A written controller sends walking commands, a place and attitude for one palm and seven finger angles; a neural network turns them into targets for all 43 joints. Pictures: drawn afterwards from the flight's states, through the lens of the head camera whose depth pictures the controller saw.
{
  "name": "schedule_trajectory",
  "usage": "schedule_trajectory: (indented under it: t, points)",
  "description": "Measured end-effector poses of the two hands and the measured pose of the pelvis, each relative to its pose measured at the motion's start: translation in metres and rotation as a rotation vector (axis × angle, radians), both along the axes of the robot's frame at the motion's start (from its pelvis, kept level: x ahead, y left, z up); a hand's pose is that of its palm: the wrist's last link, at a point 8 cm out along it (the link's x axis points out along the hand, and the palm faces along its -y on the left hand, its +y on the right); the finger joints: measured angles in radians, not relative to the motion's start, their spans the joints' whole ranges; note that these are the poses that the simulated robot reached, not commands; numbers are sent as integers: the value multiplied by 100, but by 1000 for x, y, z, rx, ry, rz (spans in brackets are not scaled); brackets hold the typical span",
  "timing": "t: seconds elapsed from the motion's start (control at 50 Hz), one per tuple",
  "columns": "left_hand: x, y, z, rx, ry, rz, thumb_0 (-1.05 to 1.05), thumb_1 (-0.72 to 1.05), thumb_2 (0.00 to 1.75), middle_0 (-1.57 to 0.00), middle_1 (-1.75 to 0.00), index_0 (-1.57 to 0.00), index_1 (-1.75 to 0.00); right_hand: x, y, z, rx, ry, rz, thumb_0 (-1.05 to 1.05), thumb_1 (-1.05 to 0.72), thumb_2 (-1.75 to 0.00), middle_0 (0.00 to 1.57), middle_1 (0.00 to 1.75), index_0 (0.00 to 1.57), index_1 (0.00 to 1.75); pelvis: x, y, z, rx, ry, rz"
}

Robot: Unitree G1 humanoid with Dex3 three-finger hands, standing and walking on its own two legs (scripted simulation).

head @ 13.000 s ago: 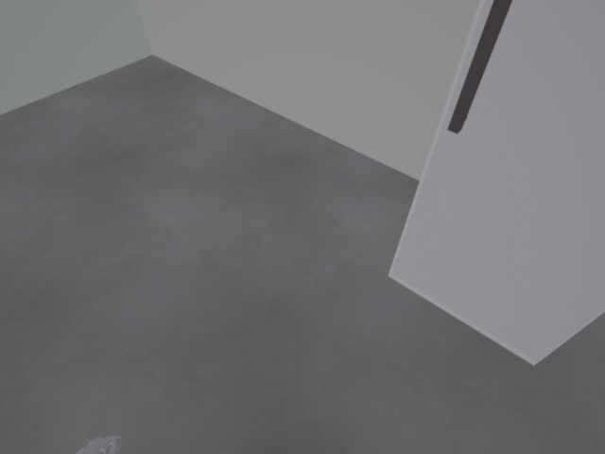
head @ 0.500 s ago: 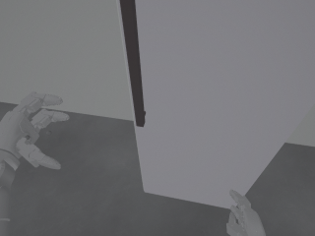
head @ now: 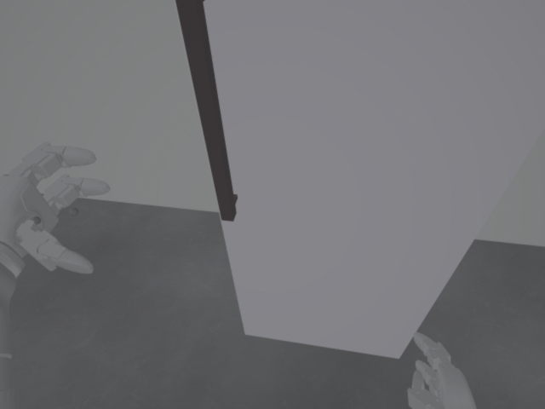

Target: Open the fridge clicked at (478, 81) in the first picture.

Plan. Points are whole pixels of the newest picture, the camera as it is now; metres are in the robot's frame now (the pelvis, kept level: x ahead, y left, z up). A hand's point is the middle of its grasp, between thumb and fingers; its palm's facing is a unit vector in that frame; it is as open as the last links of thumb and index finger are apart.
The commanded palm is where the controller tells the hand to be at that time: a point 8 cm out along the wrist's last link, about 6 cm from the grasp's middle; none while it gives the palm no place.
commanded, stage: raise the hand to about handle height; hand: left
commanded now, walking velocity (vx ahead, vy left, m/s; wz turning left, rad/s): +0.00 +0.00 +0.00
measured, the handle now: (217, 127) +0.48 +0.14 +0.19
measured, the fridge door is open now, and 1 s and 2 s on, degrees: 0 0 0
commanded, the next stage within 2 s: move the hooked fingers beside the handle in 0.16 s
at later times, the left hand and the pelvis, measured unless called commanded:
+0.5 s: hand (85, 206) +0.29 +0.27 +0.20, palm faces +0.03 -1.00 -0.09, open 14.0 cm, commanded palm +0.26 +0.31 +0.20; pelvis -0.01 -0.01 +0.00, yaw +0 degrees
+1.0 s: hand (116, 184) +0.34 +0.25 +0.19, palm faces -0.01 -1.00 -0.06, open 14.0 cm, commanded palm +0.31 +0.29 +0.20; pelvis -0.01 +0.00 +0.00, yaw -1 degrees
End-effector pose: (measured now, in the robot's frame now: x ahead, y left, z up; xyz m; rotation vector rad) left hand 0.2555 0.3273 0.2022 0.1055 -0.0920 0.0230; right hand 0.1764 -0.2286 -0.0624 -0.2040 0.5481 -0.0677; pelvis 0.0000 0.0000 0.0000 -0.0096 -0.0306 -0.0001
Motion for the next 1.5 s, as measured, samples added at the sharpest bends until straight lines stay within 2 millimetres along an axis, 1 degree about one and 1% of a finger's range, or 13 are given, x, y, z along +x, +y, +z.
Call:
schedule_trajectory:
  t: [0.22,0.36,0.44,0.56,0.66,0.82,0.92,0.98,1.1,1.24,1.5]
  points:
    - [-6,-2,6,10,7,6,-2,-50,30,-31,-120,-30,-120,1,5,-1,26,-16,19,1,-91,-90,20,30,20,30,-5,-5,0,2,-12,6]
    - [-6,-5,2,-6,16,1,-1,-50,30,-31,-120,-30,-120,-3,3,-2,24,-13,18,1,-91,-90,20,30,20,30,-9,-6,-1,3,-15,6]
    - [3,-6,-2,-15,28,7,-1,-50,30,-31,-120,-30,-120,-7,0,-4,13,-2,9,1,-91,-90,20,30,20,30,-11,-6,-1,3,-15,9]
    - [19,-13,0,-19,14,-16,-2,-50,30,-31,-120,-30,-120,-16,-4,-5,5,10,-14,1,-91,-90,20,30,20,30,-13,-5,-1,5,-9,5]
    - [34,-16,-3,-29,34,-28,-2,-50,30,-31,-120,-30,-120,-24,-7,-8,4,30,-34,1,-91,-90,20,30,20,30,-13,-3,-1,7,1,-2]
    - [46,-24,-5,-42,25,-42,-2,-50,30,-31,-120,-30,-120,-32,-7,-12,3,63,-51,1,-91,-90,20,30,20,30,-11,0,-1,9,12,-10]
    - [55,-22,-11,-48,56,-26,-1,-50,30,-31,-120,-30,-120,-34,-6,-14,0,83,-57,1,-91,-90,20,30,20,30,-11,0,-1,8,18,-9]
    - [60,-23,-10,-47,47,-29,-2,-50,30,-31,-120,-30,-120,-34,-6,-14,-4,88,-60,1,-91,-90,20,30,20,30,-10,1,0,7,21,-10]
    - [73,-33,-7,-52,38,-62,-2,-50,30,-31,-120,-30,-120,-32,-3,-15,-6,96,-62,1,-91,-90,20,30,20,30,-7,4,0,7,30,-7]
    - [92,-39,-14,-65,76,-59,-1,-50,30,-31,-120,-30,-120,-30,-2,-16,-2,112,-74,1,-91,-90,20,30,20,30,-4,5,0,8,44,-14]
    - [120,-40,-17,-74,90,-63,-2,-50,30,-30,-120,-30,-120,-41,-7,-22,-22,188,-102,1,-91,-90,20,30,20,30,4,8,1,3,69,-17]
